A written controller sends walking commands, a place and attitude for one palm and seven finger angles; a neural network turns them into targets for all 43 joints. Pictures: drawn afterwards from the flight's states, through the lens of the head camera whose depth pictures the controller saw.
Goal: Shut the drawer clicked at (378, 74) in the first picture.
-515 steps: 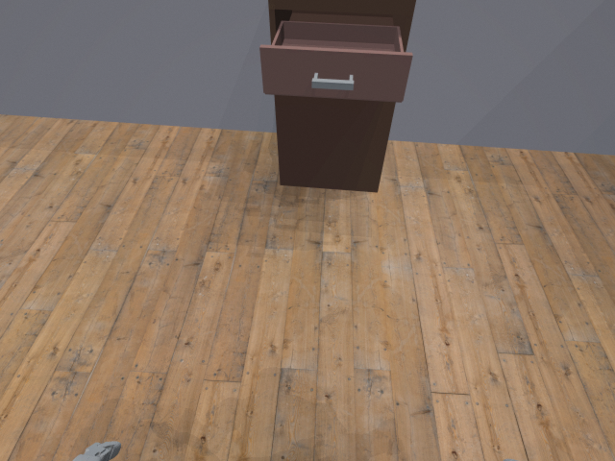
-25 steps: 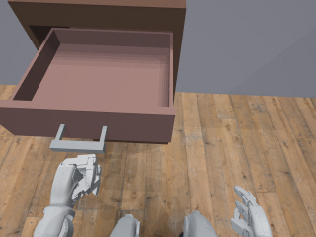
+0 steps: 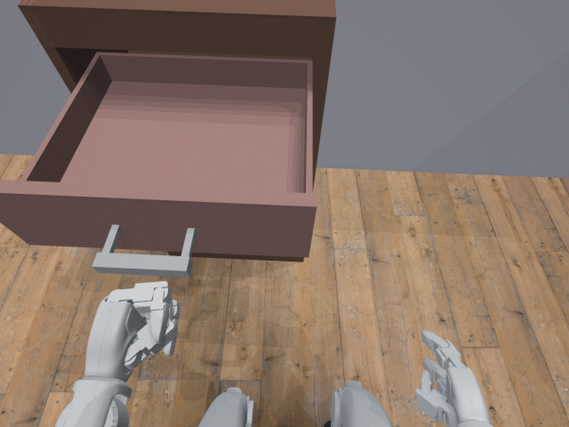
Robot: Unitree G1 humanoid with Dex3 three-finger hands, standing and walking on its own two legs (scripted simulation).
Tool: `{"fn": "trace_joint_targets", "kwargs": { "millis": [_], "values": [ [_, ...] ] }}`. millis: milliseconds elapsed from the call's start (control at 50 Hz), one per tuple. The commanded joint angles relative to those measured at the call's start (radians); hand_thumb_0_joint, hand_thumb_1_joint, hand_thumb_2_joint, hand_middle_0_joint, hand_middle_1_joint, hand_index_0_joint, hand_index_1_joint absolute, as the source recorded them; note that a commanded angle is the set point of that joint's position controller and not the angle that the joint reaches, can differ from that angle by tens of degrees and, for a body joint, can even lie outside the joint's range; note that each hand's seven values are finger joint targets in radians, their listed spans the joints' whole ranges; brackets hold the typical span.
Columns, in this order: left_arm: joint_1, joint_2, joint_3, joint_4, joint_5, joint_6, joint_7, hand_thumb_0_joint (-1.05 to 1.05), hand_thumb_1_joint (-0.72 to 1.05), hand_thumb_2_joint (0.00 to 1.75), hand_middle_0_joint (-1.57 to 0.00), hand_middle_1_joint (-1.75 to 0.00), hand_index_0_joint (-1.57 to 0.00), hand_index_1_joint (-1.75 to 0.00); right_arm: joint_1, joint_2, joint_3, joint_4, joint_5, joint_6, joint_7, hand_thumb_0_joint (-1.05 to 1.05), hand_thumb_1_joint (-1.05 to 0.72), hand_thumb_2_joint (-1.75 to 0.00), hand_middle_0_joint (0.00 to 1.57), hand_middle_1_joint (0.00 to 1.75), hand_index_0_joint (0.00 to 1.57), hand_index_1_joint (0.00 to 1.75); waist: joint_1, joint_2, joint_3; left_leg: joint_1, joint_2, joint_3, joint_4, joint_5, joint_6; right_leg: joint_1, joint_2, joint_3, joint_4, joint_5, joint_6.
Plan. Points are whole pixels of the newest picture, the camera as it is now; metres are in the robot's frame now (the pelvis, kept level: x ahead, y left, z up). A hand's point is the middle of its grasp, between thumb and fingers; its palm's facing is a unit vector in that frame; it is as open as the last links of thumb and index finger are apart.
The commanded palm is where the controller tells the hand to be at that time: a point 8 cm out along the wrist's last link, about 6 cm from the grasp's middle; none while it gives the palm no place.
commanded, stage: push the drawer shut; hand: left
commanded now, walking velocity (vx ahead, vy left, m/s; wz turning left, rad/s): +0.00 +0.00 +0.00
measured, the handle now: (148, 249) +0.33 +0.20 +0.05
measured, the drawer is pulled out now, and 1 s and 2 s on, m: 0.30 0.22 0.09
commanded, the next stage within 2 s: none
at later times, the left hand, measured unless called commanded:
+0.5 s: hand (173, 304) +0.27 +0.16 +0.04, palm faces -0.04 -1.00 -0.07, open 2.8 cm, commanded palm +0.28 +0.21 +0.05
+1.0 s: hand (186, 249) +0.34 +0.15 +0.04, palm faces -0.04 -1.00 -0.06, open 2.9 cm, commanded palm +0.34 +0.21 +0.05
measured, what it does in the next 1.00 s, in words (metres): stands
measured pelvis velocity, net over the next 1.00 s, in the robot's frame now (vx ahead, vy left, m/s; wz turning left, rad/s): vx -0.03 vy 0.01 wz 0.00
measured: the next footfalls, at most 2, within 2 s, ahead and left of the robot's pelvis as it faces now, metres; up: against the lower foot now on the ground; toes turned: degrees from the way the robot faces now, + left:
none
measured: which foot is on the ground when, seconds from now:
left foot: down 0.00-1.00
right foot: down 0.00-1.00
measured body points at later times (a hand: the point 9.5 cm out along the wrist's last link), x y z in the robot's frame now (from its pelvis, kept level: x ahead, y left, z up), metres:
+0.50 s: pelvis -0.01 +0.00 +0.00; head +0.08 +0.01 +0.44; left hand +0.26 +0.21 +0.05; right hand +0.16 -0.23 -0.09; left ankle -0.01 +0.13 -0.64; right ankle +0.04 -0.12 -0.64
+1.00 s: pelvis -0.03 +0.01 +0.00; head +0.07 +0.01 +0.44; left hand +0.34 +0.21 +0.05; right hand +0.11 -0.24 -0.10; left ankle -0.01 +0.13 -0.64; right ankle +0.04 -0.12 -0.64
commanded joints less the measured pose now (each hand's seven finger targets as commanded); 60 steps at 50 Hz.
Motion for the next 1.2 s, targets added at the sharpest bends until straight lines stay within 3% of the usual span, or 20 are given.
{"fn": "trace_joint_targets", "kwargs": {
  "millis": [0,80,140,180,200,340,420,480,540,600,640,680,720,780,840,880,1020,1080,1160,1180],
  "values": [
    [-0.093,0.072,0.033,-0.204,0.000,-0.062,0.004,0.00,0.90,0.90,-1.40,-1.60,-1.40,-1.60,-0.014,-0.131,-0.052,-0.148,0.004,-0.050,-0.009,0.00,-0.90,-0.90,0.20,0.30,0.20,0.30,-0.027,-0.001,-0.236,0.079,-0.040,0.011,-0.180,0.305,0.029,0.237,0.044,0.023,-0.149,0.201,-0.018],
    [-0.153,0.090,0.053,-0.160,0.002,-0.059,0.014,0.00,0.90,0.90,-1.40,-1.60,-1.40,-1.60,-0.013,-0.137,-0.049,-0.144,0.002,-0.049,-0.012,0.00,-0.90,-0.90,0.20,0.30,0.20,0.30,-0.027,-0.021,-0.221,0.053,-0.042,0.011,-0.178,0.271,0.031,0.231,0.044,0.028,-0.157,0.162,-0.018],
    [-0.212,0.082,0.051,-0.161,-0.003,-0.056,0.009,0.00,0.90,0.90,-1.40,-1.60,-1.40,-1.60,-0.017,-0.134,-0.049,-0.140,0.003,-0.047,-0.012,0.00,-0.90,-0.90,0.20,0.30,0.20,0.30,-0.023,0.000,-0.266,0.073,-0.045,0.016,-0.182,0.286,0.032,0.257,0.041,0.035,-0.158,0.186,-0.018],
    [-0.192,0.113,0.087,-0.138,-0.007,-0.045,0.010,0.00,0.90,0.90,-1.40,-1.60,-1.40,-1.60,-0.012,-0.137,-0.049,-0.138,0.004,-0.043,-0.011,0.00,-0.90,-0.90,0.20,0.30,0.20,0.30,-0.008,-0.001,-0.284,0.074,-0.045,0.018,-0.190,0.307,0.031,0.288,0.041,0.037,-0.163,0.206,-0.021],
    [-0.193,0.095,0.078,-0.109,-0.010,-0.037,0.005,0.00,0.90,0.90,-1.40,-1.60,-1.40,-1.60,-0.008,-0.135,-0.048,-0.135,0.006,-0.039,-0.011,0.00,-0.90,-0.90,0.20,0.30,0.20,0.30,-0.016,-0.023,-0.270,0.076,-0.044,0.020,-0.193,0.313,0.031,0.288,0.042,0.033,-0.166,0.221,-0.018],
    [-0.421,0.083,0.054,-0.077,-0.014,-0.056,0.010,0.00,0.90,0.90,-1.40,-1.60,-1.40,-1.60,-0.020,-0.142,-0.046,-0.091,0.004,-0.047,-0.018,0.00,-0.90,-0.90,0.20,0.30,0.20,0.30,-0.048,-0.005,-0.254,0.082,-0.042,0.007,-0.192,0.262,0.031,0.227,0.039,0.030,-0.173,0.149,-0.016],
    [-0.541,0.097,0.049,-0.033,-0.009,-0.063,0.008,0.00,0.90,0.90,-1.40,-1.60,-1.40,-1.60,-0.027,-0.150,-0.042,-0.066,0.007,-0.052,-0.022,0.00,-0.90,-0.90,0.20,0.30,0.20,0.30,-0.060,0.016,-0.259,0.086,-0.044,0.000,-0.200,0.213,0.032,0.198,0.037,0.032,-0.177,0.098,-0.017],
    [-0.625,0.125,0.069,0.019,-0.013,-0.053,0.006,0.00,0.90,0.90,-1.40,-1.60,-1.40,-1.60,-0.028,-0.156,-0.039,-0.048,0.010,-0.048,-0.031,0.00,-0.90,-0.90,0.20,0.30,0.20,0.30,-0.067,-0.018,-0.261,0.068,-0.044,-0.002,-0.205,0.174,0.035,0.203,0.038,0.037,-0.188,0.060,-0.016],
    [-0.715,0.113,0.055,0.048,-0.017,-0.046,-0.001,0.00,0.90,0.90,-1.40,-1.60,-1.40,-1.60,-0.039,-0.155,-0.036,-0.039,0.015,-0.049,-0.036,0.00,-0.90,-0.90,0.20,0.30,0.20,0.30,-0.064,0.021,-0.288,0.083,-0.048,-0.001,-0.215,0.149,0.033,0.202,0.036,0.041,-0.188,0.045,-0.017],
    [-0.770,0.114,0.056,0.105,-0.016,-0.029,0.007,0.00,0.90,0.90,-1.40,-1.60,-1.40,-1.60,-0.032,-0.159,-0.033,-0.026,0.015,-0.047,-0.037,0.00,-0.90,-0.90,0.20,0.30,0.20,0.30,-0.072,0.004,-0.284,0.091,-0.045,-0.007,-0.224,0.148,0.033,0.192,0.037,0.033,-0.188,0.051,-0.015],
    [-0.811,0.107,0.048,0.124,-0.012,-0.026,0.013,0.00,0.90,0.90,-1.40,-1.60,-1.40,-1.60,-0.035,-0.159,-0.033,-0.024,0.015,-0.047,-0.036,0.00,-0.90,-0.90,0.20,0.30,0.20,0.30,-0.068,0.030,-0.293,0.103,-0.047,-0.006,-0.231,0.133,0.030,0.185,0.034,0.034,-0.190,0.042,-0.016],
    [-0.846,0.136,0.076,0.167,-0.009,-0.022,0.023,0.00,0.90,0.90,-1.40,-1.60,-1.40,-1.60,-0.028,-0.165,-0.032,-0.020,0.014,-0.045,-0.038,0.00,-0.90,-0.90,0.20,0.30,0.20,0.30,-0.070,-0.013,-0.288,0.084,-0.046,-0.008,-0.233,0.128,0.033,0.195,0.036,0.037,-0.196,0.034,-0.015],
    [-0.901,0.118,0.061,0.177,-0.007,-0.027,0.026,0.00,0.90,0.90,-1.40,-1.60,-1.40,-1.60,-0.025,-0.160,-0.031,-0.014,0.013,-0.043,-0.035,0.00,-0.90,-0.90,0.20,0.30,0.20,0.30,-0.072,0.011,-0.312,0.102,-0.048,-0.005,-0.235,0.138,0.032,0.200,0.035,0.038,-0.195,0.049,-0.015],
    [-0.931,0.148,0.096,0.248,-0.003,-0.031,0.033,0.00,0.90,0.90,-1.40,-1.60,-1.40,-1.60,-0.017,-0.166,-0.030,-0.009,0.011,-0.035,-0.033,0.00,-0.90,-0.90,0.20,0.30,0.20,0.30,-0.069,-0.015,-0.294,0.077,-0.047,-0.002,-0.239,0.131,0.032,0.210,0.036,0.043,-0.203,0.039,-0.016],
    [-0.983,0.133,0.091,0.290,0.000,-0.040,0.034,0.00,0.90,0.90,-1.40,-1.60,-1.40,-1.60,-0.010,-0.163,-0.031,-0.003,0.010,-0.029,-0.028,0.00,-0.90,-0.90,0.20,0.30,0.20,0.30,-0.073,0.005,-0.298,0.086,-0.049,0.003,-0.245,0.131,0.030,0.209,0.034,0.045,-0.210,0.042,-0.015],
    [-1.011,0.171,0.128,0.336,0.002,-0.049,0.038,0.00,0.90,0.90,-1.40,-1.60,-1.40,-1.60,0.001,-0.169,-0.031,0.005,0.008,-0.021,-0.030,0.00,-0.90,-0.90,0.20,0.30,0.20,0.30,-0.075,-0.035,-0.296,0.064,-0.047,0.001,-0.245,0.124,0.032,0.218,0.037,0.049,-0.211,0.034,-0.013],
    [-1.105,0.200,0.160,0.406,0.007,-0.074,0.027,0.00,0.90,0.90,-1.40,-1.60,-1.40,-1.60,0.035,-0.171,-0.037,0.023,0.006,0.001,-0.024,0.00,-0.90,-0.90,0.20,0.30,0.20,0.30,-0.078,0.006,-0.346,0.089,-0.043,0.009,-0.245,0.195,0.029,0.243,0.039,0.053,-0.205,0.107,-0.015],
    [-1.104,0.170,0.142,0.430,0.007,-0.080,0.023,0.00,0.90,0.90,-1.40,-1.60,-1.40,-1.60,0.051,-0.171,-0.043,0.025,0.003,0.006,-0.017,0.00,-0.90,-0.90,0.20,0.30,0.20,0.30,-0.081,0.019,-0.360,0.128,-0.039,0.004,-0.245,0.250,0.027,0.231,0.045,0.041,-0.197,0.153,-0.019],
    [-1.160,0.200,0.171,0.475,0.008,-0.094,0.019,0.00,0.90,0.90,-1.40,-1.60,-1.40,-1.60,0.061,-0.170,-0.044,0.039,0.002,0.021,-0.014,0.00,-0.90,-0.90,0.20,0.30,0.20,0.30,-0.086,0.004,-0.350,0.096,-0.039,0.014,-0.245,0.229,0.027,0.253,0.044,0.053,-0.208,0.143,-0.014],
    [-1.181,0.236,0.196,0.483,0.011,-0.100,0.018,0.00,0.90,0.90,-1.40,-1.60,-1.40,-1.60,0.065,-0.175,-0.044,0.040,0.002,0.024,-0.018,0.00,-0.90,-0.90,0.20,0.30,0.20,0.30,-0.086,0.007,-0.343,0.097,-0.038,0.009,-0.245,0.234,0.029,0.247,0.046,0.049,-0.203,0.147,-0.018]
  ]
}}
